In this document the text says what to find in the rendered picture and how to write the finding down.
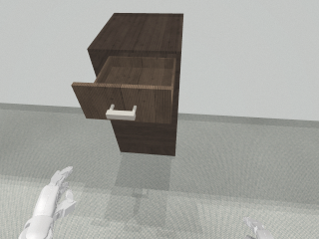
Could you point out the left robot hand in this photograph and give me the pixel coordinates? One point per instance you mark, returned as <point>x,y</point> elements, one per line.
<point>51,194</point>

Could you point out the left robot forearm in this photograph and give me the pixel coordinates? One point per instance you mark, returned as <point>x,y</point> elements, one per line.
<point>38,227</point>

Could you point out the cabinet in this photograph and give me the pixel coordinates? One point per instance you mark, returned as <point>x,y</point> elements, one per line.
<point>147,35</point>

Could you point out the drawer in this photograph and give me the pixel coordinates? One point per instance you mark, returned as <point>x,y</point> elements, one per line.
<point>125,82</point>

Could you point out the right robot hand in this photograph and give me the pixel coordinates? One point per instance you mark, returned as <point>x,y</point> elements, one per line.
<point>257,228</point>

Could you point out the handle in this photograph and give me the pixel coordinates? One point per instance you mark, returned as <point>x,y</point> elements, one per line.
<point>112,114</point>

